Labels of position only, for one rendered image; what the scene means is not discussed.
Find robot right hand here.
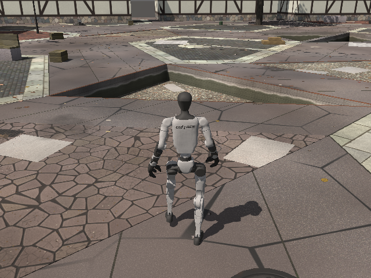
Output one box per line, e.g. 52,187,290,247
206,156,219,167

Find robot torso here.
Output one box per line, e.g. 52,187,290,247
172,114,199,174

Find right robot forearm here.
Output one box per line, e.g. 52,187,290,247
208,139,218,159

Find robot left hand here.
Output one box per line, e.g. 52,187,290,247
148,164,161,178

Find left robot forearm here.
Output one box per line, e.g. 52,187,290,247
150,141,163,166

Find robot left upper arm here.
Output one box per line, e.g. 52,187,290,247
157,117,173,150

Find robot left foot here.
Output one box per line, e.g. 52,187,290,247
165,211,173,222

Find robot right upper arm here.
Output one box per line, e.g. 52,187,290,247
197,116,214,148

